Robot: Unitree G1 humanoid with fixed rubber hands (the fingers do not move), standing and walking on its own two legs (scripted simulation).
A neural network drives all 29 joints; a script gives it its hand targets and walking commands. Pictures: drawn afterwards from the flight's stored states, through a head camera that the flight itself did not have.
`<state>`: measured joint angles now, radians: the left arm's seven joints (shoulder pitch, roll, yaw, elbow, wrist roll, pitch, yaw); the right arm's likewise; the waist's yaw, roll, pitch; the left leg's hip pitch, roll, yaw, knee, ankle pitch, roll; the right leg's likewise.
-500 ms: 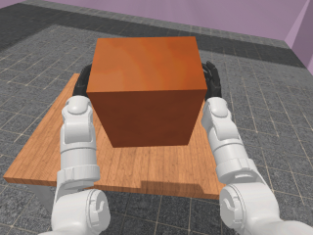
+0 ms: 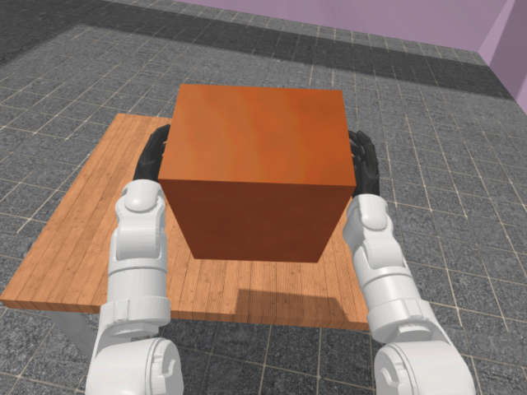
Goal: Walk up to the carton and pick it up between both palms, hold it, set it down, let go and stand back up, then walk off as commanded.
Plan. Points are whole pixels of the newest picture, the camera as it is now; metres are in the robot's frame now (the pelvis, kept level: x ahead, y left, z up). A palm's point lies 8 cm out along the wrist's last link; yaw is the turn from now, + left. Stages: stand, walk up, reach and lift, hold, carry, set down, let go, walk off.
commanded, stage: set down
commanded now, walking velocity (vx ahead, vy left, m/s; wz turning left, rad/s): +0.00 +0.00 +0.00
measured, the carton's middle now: (258, 185) +0.40 -0.01 +0.11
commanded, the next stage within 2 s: none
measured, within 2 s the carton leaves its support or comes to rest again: neither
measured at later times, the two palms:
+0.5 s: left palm (163, 189) +0.41 +0.14 +0.10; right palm (358, 192) +0.37 -0.17 +0.12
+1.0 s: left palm (174, 201) +0.42 +0.13 +0.07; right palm (360, 209) +0.36 -0.18 +0.09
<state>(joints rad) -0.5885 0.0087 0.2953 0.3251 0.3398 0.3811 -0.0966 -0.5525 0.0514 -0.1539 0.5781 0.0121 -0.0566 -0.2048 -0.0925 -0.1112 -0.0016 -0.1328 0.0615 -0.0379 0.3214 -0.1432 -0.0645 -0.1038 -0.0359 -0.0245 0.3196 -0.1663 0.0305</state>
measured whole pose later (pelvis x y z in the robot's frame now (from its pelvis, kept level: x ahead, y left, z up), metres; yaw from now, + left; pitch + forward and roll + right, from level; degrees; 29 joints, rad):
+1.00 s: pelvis +0.02 +0.00 +0.00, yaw +0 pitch -1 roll +0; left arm -0.63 0.01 0.39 0.78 0.35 0.03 -0.09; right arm -0.53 0.09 -0.28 0.83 -0.12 -0.28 -0.20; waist -0.10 -0.12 0.02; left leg -0.12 0.06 -0.03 0.27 -0.15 -0.06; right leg -0.10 -0.04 -0.02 0.30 -0.18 0.03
